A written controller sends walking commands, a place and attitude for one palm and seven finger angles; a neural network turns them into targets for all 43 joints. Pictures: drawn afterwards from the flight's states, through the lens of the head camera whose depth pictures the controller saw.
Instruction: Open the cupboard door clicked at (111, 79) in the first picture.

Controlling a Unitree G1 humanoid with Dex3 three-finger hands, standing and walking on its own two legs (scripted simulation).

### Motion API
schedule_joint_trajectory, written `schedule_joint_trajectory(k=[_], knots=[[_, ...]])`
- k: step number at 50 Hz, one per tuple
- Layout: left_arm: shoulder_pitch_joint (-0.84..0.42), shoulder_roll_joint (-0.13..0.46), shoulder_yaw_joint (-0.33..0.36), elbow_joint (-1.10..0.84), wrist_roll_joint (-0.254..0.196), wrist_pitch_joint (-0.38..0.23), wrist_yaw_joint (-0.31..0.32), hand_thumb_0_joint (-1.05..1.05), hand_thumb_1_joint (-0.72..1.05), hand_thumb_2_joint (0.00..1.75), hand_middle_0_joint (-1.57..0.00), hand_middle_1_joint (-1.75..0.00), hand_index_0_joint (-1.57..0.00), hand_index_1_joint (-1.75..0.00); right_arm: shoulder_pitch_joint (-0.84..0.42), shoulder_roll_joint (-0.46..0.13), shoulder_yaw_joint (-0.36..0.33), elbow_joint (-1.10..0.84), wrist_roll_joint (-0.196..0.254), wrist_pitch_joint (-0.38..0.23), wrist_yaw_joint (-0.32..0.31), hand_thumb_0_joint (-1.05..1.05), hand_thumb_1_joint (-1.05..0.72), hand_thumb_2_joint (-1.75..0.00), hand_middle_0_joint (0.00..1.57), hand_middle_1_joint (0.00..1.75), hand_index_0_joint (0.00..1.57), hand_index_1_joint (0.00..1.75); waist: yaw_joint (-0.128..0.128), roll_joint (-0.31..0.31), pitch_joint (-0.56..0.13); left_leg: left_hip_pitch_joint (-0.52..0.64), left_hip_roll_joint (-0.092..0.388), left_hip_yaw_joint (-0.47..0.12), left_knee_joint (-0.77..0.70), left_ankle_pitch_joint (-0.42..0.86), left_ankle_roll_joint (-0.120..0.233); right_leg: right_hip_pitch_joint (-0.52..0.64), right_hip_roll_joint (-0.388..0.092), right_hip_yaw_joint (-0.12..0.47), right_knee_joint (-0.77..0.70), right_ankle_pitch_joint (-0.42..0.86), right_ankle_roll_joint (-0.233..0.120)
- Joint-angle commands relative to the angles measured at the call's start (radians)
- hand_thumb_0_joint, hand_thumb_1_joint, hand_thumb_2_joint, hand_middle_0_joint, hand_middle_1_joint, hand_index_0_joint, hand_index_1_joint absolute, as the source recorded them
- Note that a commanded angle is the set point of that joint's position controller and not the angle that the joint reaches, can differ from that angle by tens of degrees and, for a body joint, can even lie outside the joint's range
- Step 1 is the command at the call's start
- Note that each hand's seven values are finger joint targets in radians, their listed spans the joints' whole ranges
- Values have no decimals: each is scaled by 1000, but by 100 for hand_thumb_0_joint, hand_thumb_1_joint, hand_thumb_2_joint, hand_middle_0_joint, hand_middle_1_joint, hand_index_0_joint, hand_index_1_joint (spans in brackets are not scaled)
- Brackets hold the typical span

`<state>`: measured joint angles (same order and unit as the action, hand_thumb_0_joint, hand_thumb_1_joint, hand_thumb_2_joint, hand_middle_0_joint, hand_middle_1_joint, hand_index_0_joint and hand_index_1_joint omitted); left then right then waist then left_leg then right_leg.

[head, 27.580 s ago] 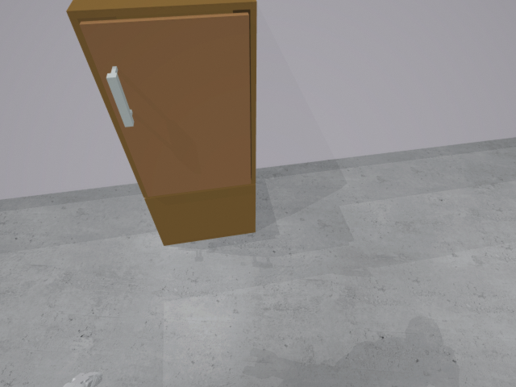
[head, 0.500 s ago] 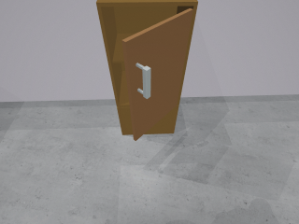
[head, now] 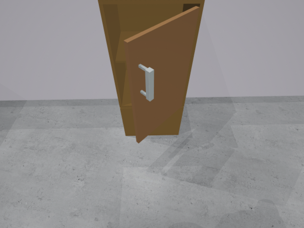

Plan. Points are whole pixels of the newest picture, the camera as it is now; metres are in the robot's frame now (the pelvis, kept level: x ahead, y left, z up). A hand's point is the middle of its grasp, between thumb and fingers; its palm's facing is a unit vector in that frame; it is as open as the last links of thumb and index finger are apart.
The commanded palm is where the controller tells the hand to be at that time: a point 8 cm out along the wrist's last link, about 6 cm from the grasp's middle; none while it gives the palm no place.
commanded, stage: look to check the result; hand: left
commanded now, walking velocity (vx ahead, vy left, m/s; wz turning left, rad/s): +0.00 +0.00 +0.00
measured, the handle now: (145, 82) +0.60 +0.06 +0.02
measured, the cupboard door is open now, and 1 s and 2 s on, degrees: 45 45 45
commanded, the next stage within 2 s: walk to a spot facing it in 0.04 s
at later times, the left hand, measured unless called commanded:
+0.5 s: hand out of the picture +0.05 +0.19 -0.18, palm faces -0.07 -0.97 -0.24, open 7.4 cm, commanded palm none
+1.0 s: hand out of the picture +0.14 +0.16 -0.18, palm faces -0.33 -0.91 -0.24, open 7.4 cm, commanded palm none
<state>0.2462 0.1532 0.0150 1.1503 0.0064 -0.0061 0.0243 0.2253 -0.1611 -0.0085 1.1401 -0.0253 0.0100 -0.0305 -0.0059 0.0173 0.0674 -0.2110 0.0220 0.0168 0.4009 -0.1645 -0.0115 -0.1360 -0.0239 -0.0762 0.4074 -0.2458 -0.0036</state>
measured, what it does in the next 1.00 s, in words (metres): steps on the spot, turning right: left foot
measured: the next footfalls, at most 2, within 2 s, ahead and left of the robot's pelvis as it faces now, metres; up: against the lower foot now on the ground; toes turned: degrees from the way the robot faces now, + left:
left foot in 1.00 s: +0.11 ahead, +0.11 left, +0.00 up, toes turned -27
right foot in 1.26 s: -0.01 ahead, -0.17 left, +0.00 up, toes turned -35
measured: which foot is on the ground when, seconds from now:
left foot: down 0.00-0.60, up 0.62-0.98, down 1.00-1.00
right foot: down 0.00-0.98, up 1.00-1.00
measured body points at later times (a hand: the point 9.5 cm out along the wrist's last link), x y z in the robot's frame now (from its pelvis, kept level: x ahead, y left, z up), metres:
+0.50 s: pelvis +0.00 -0.01 -0.01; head +0.04 -0.02 +0.44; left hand +0.06 +0.24 -0.16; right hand +0.01 -0.25 -0.17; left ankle +0.03 +0.13 -0.74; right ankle -0.02 -0.11 -0.74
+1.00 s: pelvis +0.01 -0.01 -0.01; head +0.07 -0.02 +0.43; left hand +0.15 +0.21 -0.16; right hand +0.05 -0.29 -0.14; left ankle +0.07 +0.13 -0.75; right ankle -0.03 -0.11 -0.74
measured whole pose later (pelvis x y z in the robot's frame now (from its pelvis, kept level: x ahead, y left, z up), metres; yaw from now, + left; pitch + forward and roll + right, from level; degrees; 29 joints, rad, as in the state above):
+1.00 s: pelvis +0.01 -0.01 -0.01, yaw -25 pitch +3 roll -1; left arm 0.24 0.21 0.09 0.94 0.01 0.05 0.01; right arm 0.08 -0.21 -0.04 0.87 -0.01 0.01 -0.04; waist 0.03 0.00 0.07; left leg -0.28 0.04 -0.05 0.50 -0.26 0.00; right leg -0.33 0.14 0.19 0.59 -0.32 -0.03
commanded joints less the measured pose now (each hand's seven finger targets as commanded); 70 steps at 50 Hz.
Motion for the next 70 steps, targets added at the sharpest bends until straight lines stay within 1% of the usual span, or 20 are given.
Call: schedule_joint_trajectory(k=[1, 18, 24, 26, 28, 30, 32, 36, 46, 47, 49, 50, 55, 58, 60, 61, 62, 63, 65, 70], knots=[[48, 132, 26, -25, 3, -16, 8, 0, 90, 90, -20, -30, -20, -30, 51, -108, -18, -23, 3, -11, -1, 0, -90, -90, 20, 30, 20, 30, -3, -15, -12, 43, 75, -58, -59, 79, 28, -58, -90, 78, -111, 54, -33], [-8, 174, 82, -124, 13, 34, -10, 0, 90, 90, -20, -30, -20, -30, 33, -143, -62, -99, -3, 13, -19, 0, -90, -90, 20, 30, 20, 30, -9, -29, -18, 17, 120, 22, 45, -23, 24, -160, -75, 184, 16, 147, -57], [-24, 130, 89, -192, 17, 53, -32, 0, 90, 90, -20, -30, -20, -30, 26, -225, -91, -156, -10, 1, -22, 0, -90, -90, 20, 30, 20, 30, -1, 212, -57, 8, 351, -136, -122, -53, 156, -252, 33, 61, 407, -194, -12], [-9, 118, 89, -202, 15, 53, -38, 0, 90, 90, -20, -30, -20, -30, -14, -223, -90, -181, -13, -1, -20, 0, -90, -90, 20, 30, 20, 30, 23, 178, -70, -14, 370, -95, -80, 22, 165, -211, 1, 72, 413, -248, -18], [72, 136, 98, -188, 17, 39, -40, 0, 90, 90, -20, -30, -20, -30, -62, -222, -89, -204, -9, 3, -19, 0, -90, -90, 20, 30, 20, 30, 75, 59, -89, -77, 277, 26, 122, 89, 87, -65, 1, 79, 145, -15, -19], [102, 297, 123, -182, 23, 25, -17, 0, 90, 90, -20, -30, -20, -30, -114, -136, -80, -262, 10, 17, -6, 0, -90, -90, 20, 30, 20, 30, 93, -348, -35, -332, 9, 115, 567, -446, -27, -15, -314, 559, -130, 366, -164], [39, 264, 122, -204, 19, 30, -1, 0, 90, 90, -20, -30, -20, -30, -121, -148, -85, -252, 8, 29, -9, 0, -90, -90, 20, 30, 20, 30, 56, -235, -32, -379, 36, -34, 743, -373, -20, -30, -259, 554, -87, 294, -224], [18, 231, 113, -229, 18, 17, 8, 0, 90, 90, -20, -30, -20, -30, -119, -121, -70, -258, 12, 20, -5, 0, -90, -90, 20, 30, 20, 30, 33, -115, -126, -325, 27, -24, 643, -293, -41, 75, -190, 453, -6, 531, -209], [-6, 249, 122, -262, 19, 30, 1, 0, 90, 90, -20, -30, -20, -30, -85, -124, -66, -295, 28, 2, -16, 0, -90, -90, 20, 30, 20, 30, 5, -158, -138, -102, -19, -48, 187, -191, -26, -3, -114, 530, 55, 543, -155], [-37, 239, 118, -276, 12, 32, -1, 0, 90, 90, -20, -30, -20, -30, -31, -138, -67, -278, 27, -5, -21, 0, -90, -90, 20, 30, 20, 30, -24, -135, -151, 38, -2, -47, 45, -89, -21, -97, -81, 500, 91, 472, -113], [-27, 153, 96, -324, -2, 31, -23, 0, 90, 90, -20, -30, -20, -30, 16, -291, -91, -285, 1, -21, -27, 0, -90, -90, 20, 30, 20, 30, -24, 315, -149, 269, 410, -432, -127, 173, 150, -450, 122, 219, 401, -294, 12], [-48, 184, 99, -343, 12, 26, -31, 0, 90, 90, -20, -30, -20, -30, 23, -300, -88, -301, -7, -12, -31, 0, -90, -90, 20, 30, 20, 30, -29, 210, -115, 144, 491, -450, -105, 218, 235, -446, 72, 152, 596, -386, 36], [-92, 152, 88, -344, 11, 41, -60, 0, 90, 90, -20, -30, -20, -30, -43, -232, -73, -322, -18, -15, -23, 0, -90, -90, 20, 30, 20, 30, 12, 231, -98, 98, 274, -58, 17, 479, 135, -388, 6, 65, 597, -257, 52], [-91, 146, 81, -345, 11, 36, -69, 0, 90, 90, -20, -30, -20, -30, -8, -265, -88, -314, -14, -7, -16, 0, -90, -90, 20, 30, 20, 30, -3, 214, -115, 62, 269, -9, 78, 403, 99, -223, 43, -12, 351, -183, 33], [-10, 173, 90, -319, 9, 32, -68, 0, 90, 90, -20, -30, -20, -30, -30, -277, -92, -320, -5, 1, -9, 0, -90, -90, 20, 30, 20, 30, 44, 151, -110, -52, 243, 28, 178, 224, 48, -43, 53, -24, 158, 6, 15], [53, 243, 103, -304, 15, 23, -59, 0, 90, 90, -20, -30, -20, -30, -35, -243, -89, -337, 4, 4, -1, 0, -90, -90, 20, 30, 20, 30, 71, -5, -118, -174, 174, 84, 338, 30, -7, 88, -47, 119, 30, 181, -27], [80, 370, 126, -298, 25, 18, -39, 0, 90, 90, -20, -30, -20, -30, -58, -153, -70, -375, 16, 5, 5, 0, -90, -90, 20, 30, 20, 30, 87, -363, -119, -386, 24, 149, 586, -469, -61, 142, -328, 541, -77, 392, -153], [113, 396, 125, -297, 13, 22, -29, 0, 90, 90, -20, -30, -20, -30, -74, -193, -66, -383, 17, 15, 1, 0, -90, -90, 20, 30, 20, 30, 124, -313, -131, -372, 50, 2, 719, -514, -40, 59, -383, 585, -100, 259, -245], [-42, 329, 119, -332, 24, 35, -18, 0, 90, 90, -20, -30, -20, -30, -75, -195, -71, -357, 16, 14, 3, 0, -90, -90, 20, 30, 20, 30, 52, -312, -86, -365, 65, -23, 754, -403, -36, -71, -255, 519, -88, 37, -221], [-126, 295, 104, -336, 19, 39, -15, 0, 90, 90, -20, -30, -20, -30, 86, -139, -54, -276, 19, 0, -1, 0, -90, -90, 20, 30, 20, 30, -36, -135, -138, -45, 7, 47, 230, -191, -43, -173, -153, 399, 61, 280, -142]])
